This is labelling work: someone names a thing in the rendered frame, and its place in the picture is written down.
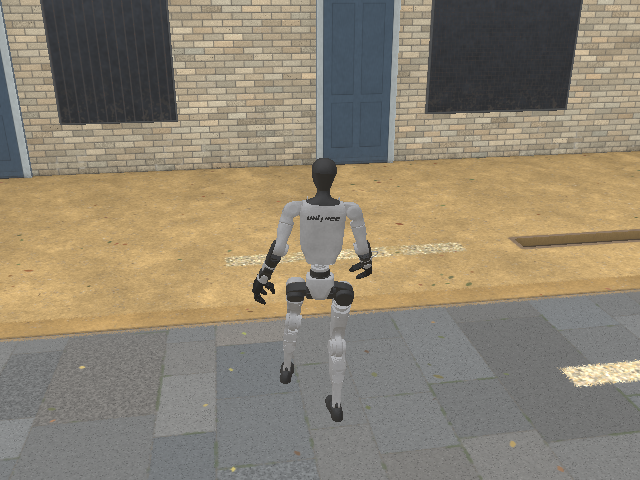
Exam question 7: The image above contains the robot left forearm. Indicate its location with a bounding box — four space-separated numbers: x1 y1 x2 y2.
257 240 281 284

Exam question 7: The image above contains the robot right forearm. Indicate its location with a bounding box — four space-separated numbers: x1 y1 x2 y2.
358 240 372 269

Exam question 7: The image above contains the robot left hand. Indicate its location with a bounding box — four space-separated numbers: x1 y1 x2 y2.
252 274 275 305

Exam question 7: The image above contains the right robot shin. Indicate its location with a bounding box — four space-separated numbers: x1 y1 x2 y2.
329 339 346 408

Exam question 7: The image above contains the left robot shin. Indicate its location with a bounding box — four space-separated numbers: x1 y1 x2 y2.
283 313 298 371

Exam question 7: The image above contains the right robot upper arm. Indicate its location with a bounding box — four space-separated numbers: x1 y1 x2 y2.
343 202 369 255

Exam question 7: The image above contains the robot right hand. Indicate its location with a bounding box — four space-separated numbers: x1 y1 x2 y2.
349 262 372 279

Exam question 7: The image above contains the left robot upper arm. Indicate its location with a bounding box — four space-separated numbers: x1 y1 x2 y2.
272 201 303 257

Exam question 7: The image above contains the robot shin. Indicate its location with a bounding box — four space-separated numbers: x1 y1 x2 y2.
329 339 346 408
283 313 298 371

